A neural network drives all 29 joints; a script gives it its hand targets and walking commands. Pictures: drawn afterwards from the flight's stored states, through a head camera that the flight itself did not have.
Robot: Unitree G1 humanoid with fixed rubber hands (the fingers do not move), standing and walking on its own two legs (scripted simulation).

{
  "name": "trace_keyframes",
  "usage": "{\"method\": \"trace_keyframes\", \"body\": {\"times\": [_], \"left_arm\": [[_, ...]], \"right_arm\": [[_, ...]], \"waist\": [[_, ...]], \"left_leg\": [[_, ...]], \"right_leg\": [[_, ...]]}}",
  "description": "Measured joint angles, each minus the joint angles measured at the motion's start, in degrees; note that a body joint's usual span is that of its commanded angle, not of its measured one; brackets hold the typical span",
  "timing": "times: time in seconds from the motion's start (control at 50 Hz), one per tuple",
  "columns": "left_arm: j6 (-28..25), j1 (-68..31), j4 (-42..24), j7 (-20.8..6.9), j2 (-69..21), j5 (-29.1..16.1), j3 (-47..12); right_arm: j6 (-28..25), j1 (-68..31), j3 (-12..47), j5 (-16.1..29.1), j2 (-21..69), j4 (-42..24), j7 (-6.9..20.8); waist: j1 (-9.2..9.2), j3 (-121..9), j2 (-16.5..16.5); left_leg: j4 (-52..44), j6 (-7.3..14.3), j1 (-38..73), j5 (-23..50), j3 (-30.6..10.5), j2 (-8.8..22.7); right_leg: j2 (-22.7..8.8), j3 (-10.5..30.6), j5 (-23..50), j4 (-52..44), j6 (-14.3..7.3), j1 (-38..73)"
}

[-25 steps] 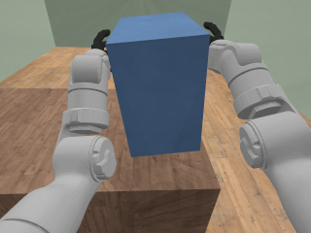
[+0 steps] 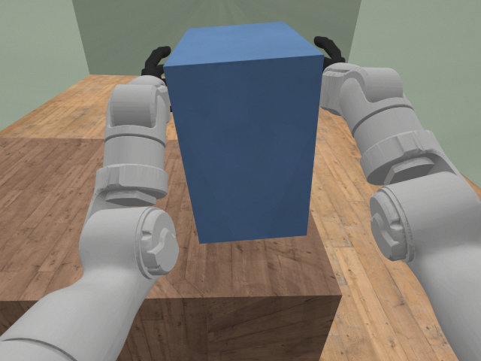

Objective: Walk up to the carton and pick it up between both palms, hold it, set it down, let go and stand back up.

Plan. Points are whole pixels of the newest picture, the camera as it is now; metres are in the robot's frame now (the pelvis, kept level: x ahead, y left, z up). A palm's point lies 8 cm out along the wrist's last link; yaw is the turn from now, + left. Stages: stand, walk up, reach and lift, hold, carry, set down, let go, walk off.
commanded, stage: hold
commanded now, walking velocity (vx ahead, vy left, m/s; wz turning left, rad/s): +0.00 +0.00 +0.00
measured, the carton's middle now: (244, 126) +0.39 +0.01 +0.28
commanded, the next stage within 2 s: none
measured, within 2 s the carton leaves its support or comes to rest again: neither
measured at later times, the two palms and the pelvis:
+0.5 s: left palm (154, 97) +0.37 +0.14 +0.33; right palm (330, 85) +0.36 -0.12 +0.36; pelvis +0.00 +0.00 +0.00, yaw +0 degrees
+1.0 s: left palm (156, 93) +0.37 +0.14 +0.34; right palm (334, 85) +0.36 -0.12 +0.36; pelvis +0.00 +0.00 +0.00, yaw +0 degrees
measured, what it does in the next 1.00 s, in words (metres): stands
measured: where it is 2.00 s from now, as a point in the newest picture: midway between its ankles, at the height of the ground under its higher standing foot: outside the picture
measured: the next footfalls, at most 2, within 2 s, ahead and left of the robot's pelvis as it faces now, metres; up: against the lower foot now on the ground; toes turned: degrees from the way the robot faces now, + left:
none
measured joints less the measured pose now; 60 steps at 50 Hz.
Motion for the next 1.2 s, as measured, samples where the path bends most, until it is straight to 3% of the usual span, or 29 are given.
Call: {"method": "trace_keyframes", "body": {"times": [0.54, 0.64, 0.82, 1.2], "left_arm": [[0.47, 1.75, -2.97, 0.47, -0.62, -0.21, -0.95], [0.36, 0.50, -0.90, 0.56, -0.50, 0.13, -0.61], [-0.21, 0.54, -1.76, 0.79, -0.76, -0.05, -0.10], [-0.47, -0.04, -0.13, -0.03, -0.01, -0.05, -0.39]], "right_arm": [[0.08, 0.86, 0.14, 0.54, -0.17, -1.71, -0.11], [-0.05, 0.00, -1.42, -0.47, 0.02, 0.41, 0.40], [-0.01, 0.27, 0.67, 0.61, -0.62, -1.22, 0.17], [0.46, 0.08, -0.44, -0.33, -0.12, -0.73, -0.06]], "waist": [[-0.29, 0.51, 0.02], [-0.33, 0.20, -0.19], [-0.02, 0.15, 0.43], [-0.06, 0.20, 0.19]], "left_leg": [[0.41, 0.24, -0.21, -0.13, 0.06, -0.20], [0.23, 0.14, -0.65, 0.07, 0.07, -0.19], [0.20, 0.05, -0.41, -0.06, 0.07, -0.02], [-0.02, -0.07, -0.23, 0.03, -0.39, -0.07]], "right_leg": [[-0.09, 0.40, 0.11, 0.10, 0.27, -0.15], [-0.07, 0.46, 0.04, 0.49, 0.15, -0.87], [0.12, 0.61, 0.09, 0.22, 0.10, -0.57], [0.16, 0.36, 0.15, -0.08, -0.03, -0.26]]}}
